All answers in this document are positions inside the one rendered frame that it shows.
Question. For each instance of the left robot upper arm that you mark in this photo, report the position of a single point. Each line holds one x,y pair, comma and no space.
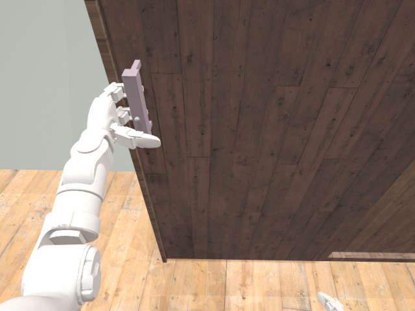
59,278

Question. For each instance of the robot left forearm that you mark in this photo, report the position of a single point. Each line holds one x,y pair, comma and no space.
74,218

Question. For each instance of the left robot hand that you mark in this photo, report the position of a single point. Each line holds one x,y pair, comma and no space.
102,114

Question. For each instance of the wardrobe door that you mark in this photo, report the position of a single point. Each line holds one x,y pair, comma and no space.
281,122
389,226

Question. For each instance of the right robot hand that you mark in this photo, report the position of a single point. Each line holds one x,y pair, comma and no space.
329,303

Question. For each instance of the handle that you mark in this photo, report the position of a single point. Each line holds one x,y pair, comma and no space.
135,96

